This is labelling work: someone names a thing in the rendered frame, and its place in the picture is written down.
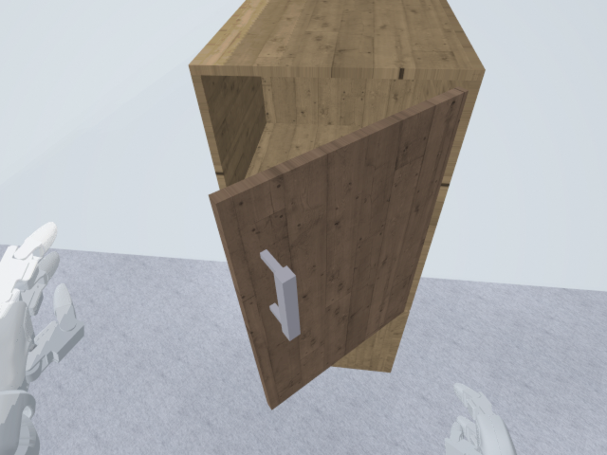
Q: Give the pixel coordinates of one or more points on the handle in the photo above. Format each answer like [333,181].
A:
[286,288]

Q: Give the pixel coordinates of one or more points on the cupboard door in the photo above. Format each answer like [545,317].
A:
[349,219]

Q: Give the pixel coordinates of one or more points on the robot left hand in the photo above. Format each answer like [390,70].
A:
[24,273]

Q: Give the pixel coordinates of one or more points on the robot right hand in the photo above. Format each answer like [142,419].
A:
[488,436]

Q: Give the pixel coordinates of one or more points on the left robot forearm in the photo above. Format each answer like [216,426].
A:
[18,435]

